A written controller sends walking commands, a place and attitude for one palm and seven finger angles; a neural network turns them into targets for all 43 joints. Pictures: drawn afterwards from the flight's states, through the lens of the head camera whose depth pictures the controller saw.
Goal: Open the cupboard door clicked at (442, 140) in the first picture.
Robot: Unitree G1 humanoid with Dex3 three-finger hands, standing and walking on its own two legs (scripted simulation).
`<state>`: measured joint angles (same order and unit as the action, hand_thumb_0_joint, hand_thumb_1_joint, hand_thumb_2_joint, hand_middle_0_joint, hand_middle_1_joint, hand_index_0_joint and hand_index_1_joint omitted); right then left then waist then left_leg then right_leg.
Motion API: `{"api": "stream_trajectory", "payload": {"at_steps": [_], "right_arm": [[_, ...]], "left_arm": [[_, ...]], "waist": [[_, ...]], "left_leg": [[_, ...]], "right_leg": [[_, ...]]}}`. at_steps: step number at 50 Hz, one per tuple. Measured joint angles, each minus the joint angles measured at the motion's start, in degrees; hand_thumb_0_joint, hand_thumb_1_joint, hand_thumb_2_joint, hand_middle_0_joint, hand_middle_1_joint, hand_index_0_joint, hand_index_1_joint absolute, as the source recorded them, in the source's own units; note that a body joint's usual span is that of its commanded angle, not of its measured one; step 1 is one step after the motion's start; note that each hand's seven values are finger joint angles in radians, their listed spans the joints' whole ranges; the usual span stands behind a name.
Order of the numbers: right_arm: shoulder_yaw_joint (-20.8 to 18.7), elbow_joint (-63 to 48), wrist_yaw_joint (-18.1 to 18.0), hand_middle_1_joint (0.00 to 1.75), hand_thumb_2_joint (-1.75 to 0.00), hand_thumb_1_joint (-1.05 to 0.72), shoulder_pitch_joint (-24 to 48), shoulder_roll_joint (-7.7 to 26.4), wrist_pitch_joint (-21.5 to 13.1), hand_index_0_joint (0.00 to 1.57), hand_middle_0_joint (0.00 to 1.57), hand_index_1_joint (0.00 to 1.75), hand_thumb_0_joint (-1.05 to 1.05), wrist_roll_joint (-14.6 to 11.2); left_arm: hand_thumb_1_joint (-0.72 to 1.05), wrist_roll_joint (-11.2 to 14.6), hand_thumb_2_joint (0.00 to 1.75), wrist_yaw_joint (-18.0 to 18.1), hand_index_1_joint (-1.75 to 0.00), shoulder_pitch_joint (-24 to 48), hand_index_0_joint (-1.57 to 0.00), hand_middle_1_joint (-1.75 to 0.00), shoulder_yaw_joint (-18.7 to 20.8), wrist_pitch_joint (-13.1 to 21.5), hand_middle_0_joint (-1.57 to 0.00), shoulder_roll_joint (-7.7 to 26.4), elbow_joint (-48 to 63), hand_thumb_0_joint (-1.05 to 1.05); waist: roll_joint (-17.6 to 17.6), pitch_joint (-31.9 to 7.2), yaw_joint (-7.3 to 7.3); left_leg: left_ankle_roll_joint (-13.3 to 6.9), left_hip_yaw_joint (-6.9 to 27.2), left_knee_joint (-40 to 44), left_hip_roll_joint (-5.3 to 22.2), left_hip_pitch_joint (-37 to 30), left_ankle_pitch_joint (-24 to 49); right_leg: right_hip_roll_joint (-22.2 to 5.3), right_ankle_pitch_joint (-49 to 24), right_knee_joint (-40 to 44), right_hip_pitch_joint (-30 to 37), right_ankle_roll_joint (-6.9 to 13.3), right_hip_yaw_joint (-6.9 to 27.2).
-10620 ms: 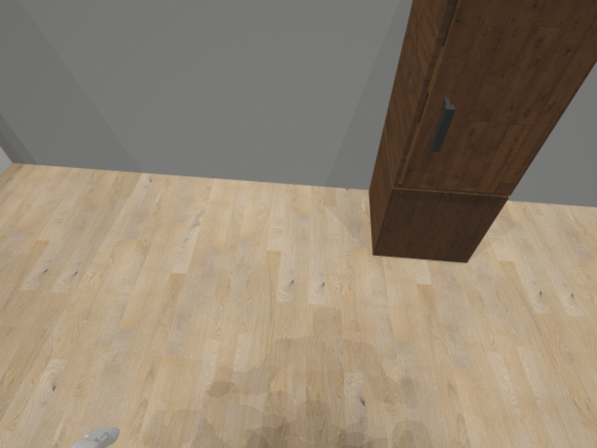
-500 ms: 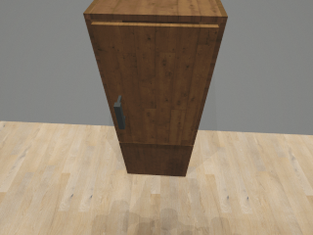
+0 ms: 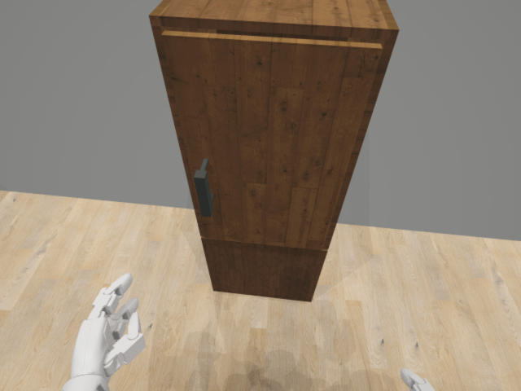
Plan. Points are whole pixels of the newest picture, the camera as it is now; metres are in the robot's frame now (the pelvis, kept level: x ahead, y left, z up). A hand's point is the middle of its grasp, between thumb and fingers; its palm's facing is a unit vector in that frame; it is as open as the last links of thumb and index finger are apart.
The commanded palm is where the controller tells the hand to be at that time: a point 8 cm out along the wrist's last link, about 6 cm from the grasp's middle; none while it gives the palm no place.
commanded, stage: raise the hand with hooked fingers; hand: left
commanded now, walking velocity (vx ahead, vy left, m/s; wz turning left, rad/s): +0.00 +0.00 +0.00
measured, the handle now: (206, 188) +0.56 +0.15 -0.07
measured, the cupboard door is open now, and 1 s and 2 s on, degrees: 0 0 0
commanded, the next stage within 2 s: move the hooked fingers beside the handle in 1.92 s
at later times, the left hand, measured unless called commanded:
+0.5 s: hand (131, 360) +0.19 +0.21 -0.06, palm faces -0.12 -0.99 -0.05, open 10.2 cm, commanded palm +0.16 +0.27 -0.06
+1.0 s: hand (102, 350) +0.20 +0.26 -0.06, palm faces -0.09 -0.99 -0.06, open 13.1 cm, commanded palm +0.19 +0.31 -0.06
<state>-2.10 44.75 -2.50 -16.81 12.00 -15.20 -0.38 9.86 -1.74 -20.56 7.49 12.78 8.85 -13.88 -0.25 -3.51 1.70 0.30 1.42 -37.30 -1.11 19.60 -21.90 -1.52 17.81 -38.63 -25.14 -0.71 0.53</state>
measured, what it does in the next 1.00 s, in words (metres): lowers itself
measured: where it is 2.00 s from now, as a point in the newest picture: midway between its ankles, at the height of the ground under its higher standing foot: outside the picture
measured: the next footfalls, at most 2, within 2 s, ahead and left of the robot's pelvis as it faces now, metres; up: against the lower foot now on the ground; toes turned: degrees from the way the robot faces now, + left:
none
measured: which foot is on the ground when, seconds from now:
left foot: down 0.00-1.00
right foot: down 0.00-1.00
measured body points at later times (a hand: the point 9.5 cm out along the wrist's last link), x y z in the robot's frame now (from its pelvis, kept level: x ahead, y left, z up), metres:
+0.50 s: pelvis -0.04 -0.01 -0.11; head +0.05 +0.01 +0.33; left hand +0.19 +0.26 -0.05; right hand +0.16 -0.22 -0.19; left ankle -0.03 +0.12 -0.72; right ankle +0.02 -0.13 -0.72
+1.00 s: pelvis -0.05 +0.02 -0.10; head +0.04 +0.05 +0.34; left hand +0.20 +0.31 -0.06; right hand +0.15 -0.23 -0.16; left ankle -0.03 +0.12 -0.72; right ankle +0.02 -0.13 -0.72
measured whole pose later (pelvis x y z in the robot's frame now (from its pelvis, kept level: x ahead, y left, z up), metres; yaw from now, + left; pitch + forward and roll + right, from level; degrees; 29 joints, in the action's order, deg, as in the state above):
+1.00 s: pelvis -0.05 +0.02 -0.10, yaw +0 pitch +19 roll -3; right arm 0.0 28.4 -2.3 -12.5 16.1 -13.8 -1.5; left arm 20.5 -29.7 -11.3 20.6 20.9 21.3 -9.4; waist -0.5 -8.5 1.0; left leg -0.5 3.8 -76.5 -0.7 60.2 -35.0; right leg -0.7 27.0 -70.8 -62.5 -1.4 -1.7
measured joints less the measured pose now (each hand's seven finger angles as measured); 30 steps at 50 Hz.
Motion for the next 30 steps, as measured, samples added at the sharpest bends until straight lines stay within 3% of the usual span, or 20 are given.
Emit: {"api": "stream_trajectory", "payload": {"at_steps": [5,7,9,11,17,21,25,30], "right_arm": [[-1.66,-9.91,2.48,0.3,-0.9,-0.9,5.9,2.23,-2.83,0.2,0.2,0.3,0.01,0.43],[-2.2,-13.53,2.65,0.3,-0.9,-0.9,7.75,3.58,-3.16,0.2,0.2,0.3,0.01,-0.02],[-2.56,-16.45,2.19,0.3,-0.9,-0.9,9.01,4.76,-3.02,0.2,0.2,0.3,0.01,-0.63],[-2.6,-18.39,1.53,0.3,-0.9,-0.9,9.86,5.52,-2.81,0.2,0.2,0.3,0.01,-0.86],[-0.63,-17.55,0.72,0.3,-0.9,-0.9,10.4,3.64,-0.92,0.2,0.19,0.3,0.01,-0.34],[1.53,-14.93,0.85,0.3,-0.9,-0.9,9.33,0.82,0.88,0.2,0.2,0.3,0.01,-0.38],[2.98,-13.46,0.82,0.3,-0.9,-0.9,7.04,-1.24,2.21,0.2,0.2,0.3,0.01,-0.78],[3.28,-13.23,0.57,0.3,-0.9,-0.9,3.69,-0.6,2.05,0.2,0.2,0.3,0.01,-0.96]], "left_arm": [[0.76,3.79,0.83,-16.04,-0.39,2.34,-0.21,-0.4,3.58,19.68,-0.21,2.16,-1.23,0.01],[0.72,5.28,0.82,-22.86,-0.42,2.7,-0.21,-0.42,4.45,22.66,-0.22,3.71,-2.34,0.01],[0.67,7.46,0.8,-27.31,-0.44,2.49,-0.22,-0.45,5.44,21.35,-0.22,4.64,-2.41,0.01],[0.63,9.37,0.78,-29.09,-0.47,1.84,-0.22,-0.48,6.59,18.39,-0.23,4.93,-0.87,0.01],[0.49,9.15,0.72,-26.81,-0.56,0.62,-0.23,-0.57,7.91,12.7,-0.23,5.66,9.5,0.02],[0.39,8.19,0.68,-26.41,-0.62,2.83,-0.24,-0.63,7.63,9.06,-0.24,7.04,13.17,0.02],[0.3,9.02,0.64,-26.81,-0.68,4.97,-0.24,-0.69,8.86,5.96,-0.25,8.54,11.57,0.02],[0.19,10.45,0.59,-26.61,-0.76,6.06,-0.25,-0.76,10.92,5.64,-0.26,9.69,8.18,0.01]], "waist": [[-1.6,-4.08,-0.94],[-2.25,-4.87,-1.81],[-2.68,-5.29,-2.74],[-2.54,-5.17,-3.61],[-1.09,-3.82,-4.79],[0.27,-3.39,-4.16],[1.21,-3.97,-2.74],[1.75,-4.75,-1.54]], "left_leg": [[0.77,-0.39,-17.26,0.26,17.28,-6.81],[1.22,-0.31,-24.04,0.33,23.54,-9.41],[1.19,-0.01,-29.77,0.37,28.54,-11.85],[1.57,0.74,-34.43,0.65,32.23,-13.81],[1.89,3.55,-41.53,1.49,37.53,-16.59],[1.76,4.44,-41.57,1.45,38.95,-15.67],[1.3,3.84,-40.08,1.29,39.72,-14.26],[0.61,2.51,-38.77,1.04,40.19,-13.16]], "right_leg": [[0.53,5.94,-16.76,-17.57,0.46,0.45],[0.69,8.36,-23.34,-23.89,0.73,0.42],[0.81,10.39,-28.65,-28.78,1.15,0.13],[1.06,11.94,-32.52,-32.08,1.02,-0.59],[1.68,13.6,-36.96,-35.78,1.62,-3.47],[1.66,12.52,-35.95,-36.41,1.59,-4.33],[1.54,11.01,-34.32,-37.16,1.15,-3.73],[1.36,9.75,-33.14,-37.94,0.46,-2.42]]}}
